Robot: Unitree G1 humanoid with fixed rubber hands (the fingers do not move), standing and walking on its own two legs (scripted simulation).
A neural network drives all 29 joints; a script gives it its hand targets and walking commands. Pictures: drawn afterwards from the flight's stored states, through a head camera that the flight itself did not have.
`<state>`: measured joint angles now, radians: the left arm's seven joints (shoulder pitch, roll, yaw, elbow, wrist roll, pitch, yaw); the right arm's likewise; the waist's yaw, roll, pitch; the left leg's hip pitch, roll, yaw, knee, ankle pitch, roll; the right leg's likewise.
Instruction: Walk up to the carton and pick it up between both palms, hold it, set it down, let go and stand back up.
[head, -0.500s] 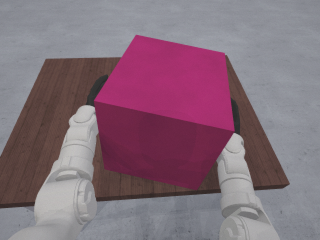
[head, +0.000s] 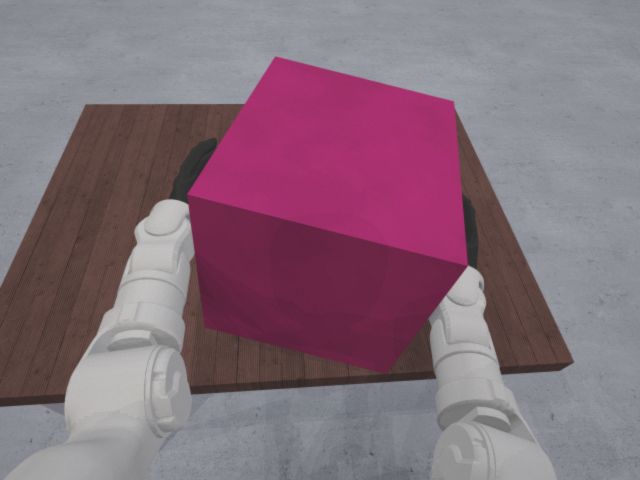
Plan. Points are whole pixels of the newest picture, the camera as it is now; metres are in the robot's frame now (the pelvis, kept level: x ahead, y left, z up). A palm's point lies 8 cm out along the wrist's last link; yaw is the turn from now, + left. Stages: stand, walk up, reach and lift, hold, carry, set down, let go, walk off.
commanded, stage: set down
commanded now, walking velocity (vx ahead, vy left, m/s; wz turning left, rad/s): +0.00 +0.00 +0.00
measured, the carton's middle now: (330, 213) +0.43 -0.04 +0.06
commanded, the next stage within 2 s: none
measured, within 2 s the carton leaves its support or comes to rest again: rests again in 0.68 s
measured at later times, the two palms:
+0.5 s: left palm (185, 211) +0.44 +0.15 +0.08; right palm (452, 258) +0.35 -0.19 +0.06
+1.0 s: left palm (182, 227) +0.45 +0.17 +0.03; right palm (439, 278) +0.35 -0.19 +0.01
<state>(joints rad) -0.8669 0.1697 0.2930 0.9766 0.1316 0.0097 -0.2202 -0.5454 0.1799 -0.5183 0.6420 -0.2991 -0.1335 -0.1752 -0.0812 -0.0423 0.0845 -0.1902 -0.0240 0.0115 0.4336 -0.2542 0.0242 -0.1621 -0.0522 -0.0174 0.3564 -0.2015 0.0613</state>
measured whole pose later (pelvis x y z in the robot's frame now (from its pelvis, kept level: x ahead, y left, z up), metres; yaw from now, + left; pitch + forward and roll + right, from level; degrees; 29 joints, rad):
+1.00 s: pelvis +0.00 +0.00 -0.01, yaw -1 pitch +12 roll -3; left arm -0.87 0.23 0.23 1.08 0.09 -0.10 -0.12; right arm -0.64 0.13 -0.54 0.99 -0.16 -0.34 -0.27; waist -0.08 -0.05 -0.02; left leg -0.47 0.01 0.01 0.55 -0.27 0.03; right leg -0.40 -0.02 -0.02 0.36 -0.16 0.06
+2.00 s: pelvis -0.03 +0.03 -0.02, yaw -2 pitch +15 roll -6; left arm -0.84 0.31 0.00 1.17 -0.14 -0.08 -0.08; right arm -0.66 -0.02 -0.27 1.12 0.13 -0.28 -0.28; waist -0.08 0.02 -0.13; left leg -0.63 0.02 0.01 0.66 -0.28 0.03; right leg -0.50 -0.01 -0.02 0.36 -0.11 0.08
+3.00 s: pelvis -0.02 +0.01 -0.01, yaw -1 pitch -1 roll -4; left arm -0.09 0.49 -0.03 0.34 -0.25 0.13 -0.19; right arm 0.22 0.00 0.06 0.01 0.22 0.08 -0.39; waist -0.08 0.00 0.09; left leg -0.26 0.02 0.01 0.57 -0.30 0.04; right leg -0.17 -0.01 -0.02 0.36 -0.17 0.06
